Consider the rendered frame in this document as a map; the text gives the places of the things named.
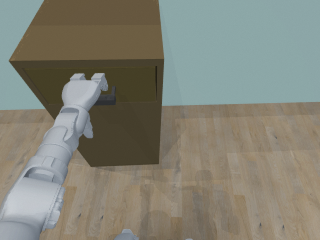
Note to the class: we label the left robot forearm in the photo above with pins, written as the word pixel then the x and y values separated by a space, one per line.
pixel 51 160

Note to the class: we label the handle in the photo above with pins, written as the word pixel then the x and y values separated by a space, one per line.
pixel 107 99

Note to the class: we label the left robot shin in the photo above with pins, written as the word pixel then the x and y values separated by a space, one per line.
pixel 126 231

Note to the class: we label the cabinet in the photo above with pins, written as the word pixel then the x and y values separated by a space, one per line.
pixel 101 33

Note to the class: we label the drawer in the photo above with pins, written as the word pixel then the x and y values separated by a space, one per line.
pixel 133 83

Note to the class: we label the left robot upper arm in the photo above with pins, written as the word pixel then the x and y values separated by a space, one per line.
pixel 34 206

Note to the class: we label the robot left hand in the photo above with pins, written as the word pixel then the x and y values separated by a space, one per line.
pixel 84 93

